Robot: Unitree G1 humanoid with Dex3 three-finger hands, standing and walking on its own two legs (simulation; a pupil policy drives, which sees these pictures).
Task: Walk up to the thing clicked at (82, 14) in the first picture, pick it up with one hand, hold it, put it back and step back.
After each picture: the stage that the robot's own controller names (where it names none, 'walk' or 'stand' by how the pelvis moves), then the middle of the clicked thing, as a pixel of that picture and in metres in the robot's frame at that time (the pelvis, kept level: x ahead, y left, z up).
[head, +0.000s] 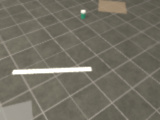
stand; (83, 14) +2.09 -0.12 -0.72
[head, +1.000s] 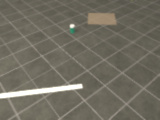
walk; (72, 28) +1.97 +0.16 -0.71
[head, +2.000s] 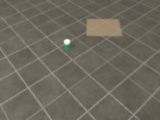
walk; (67, 45) +1.38 +0.20 -0.72
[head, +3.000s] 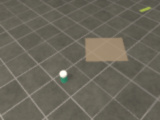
walk; (63, 76) +0.92 +0.17 -0.72
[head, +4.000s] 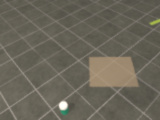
walk; (64, 108) +0.61 +0.17 -0.71
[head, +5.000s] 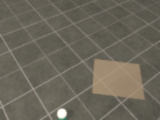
stand; (62, 115) +0.47 +0.12 -0.70
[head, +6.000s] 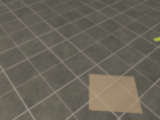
stand; out of the picture +0.40 +0.13 -0.72
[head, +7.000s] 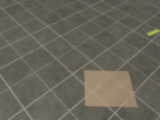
stand; out of the picture +0.39 +0.15 -0.72
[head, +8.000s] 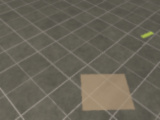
stand; out of the picture +0.38 +0.17 -0.72
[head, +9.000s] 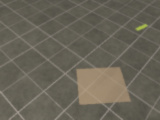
stand; out of the picture +0.39 +0.18 -0.72
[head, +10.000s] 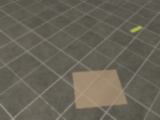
stand; out of the picture +0.36 +0.19 -0.72
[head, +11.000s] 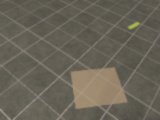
stand; out of the picture +0.32 +0.19 -0.72
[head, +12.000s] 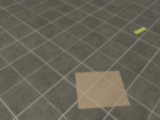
stand; out of the picture +0.36 +0.19 -0.72
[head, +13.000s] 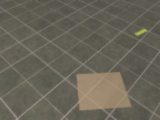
stand; out of the picture +0.36 +0.18 -0.73
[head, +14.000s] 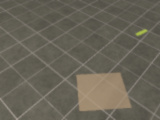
stand; out of the picture +0.36 +0.19 -0.73
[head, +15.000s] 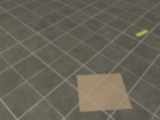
stand; out of the picture +0.35 +0.18 -0.73
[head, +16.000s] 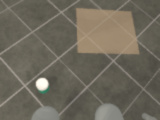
go down; (43, 86) +0.42 +0.16 -0.48
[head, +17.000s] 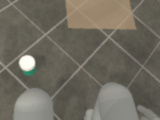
go down; (28, 66) +0.47 +0.18 -0.33
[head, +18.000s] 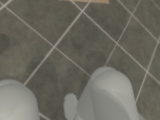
close in; out of the picture +0.46 +0.21 -0.25
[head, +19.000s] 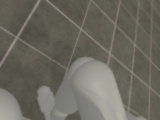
close; out of the picture +0.46 +0.24 -0.23
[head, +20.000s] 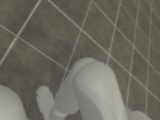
lift; out of the picture +0.44 +0.24 -0.24
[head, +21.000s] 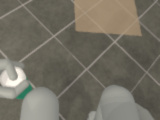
lift; (17, 84) +0.33 +0.21 -0.11
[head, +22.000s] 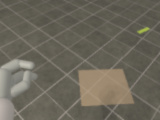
close; out of the picture +0.26 +0.24 -0.66
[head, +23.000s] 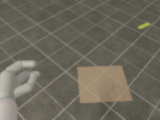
hold; out of the picture +0.25 +0.26 -0.68
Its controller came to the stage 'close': yes
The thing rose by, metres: 0.25
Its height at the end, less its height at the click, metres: +0.00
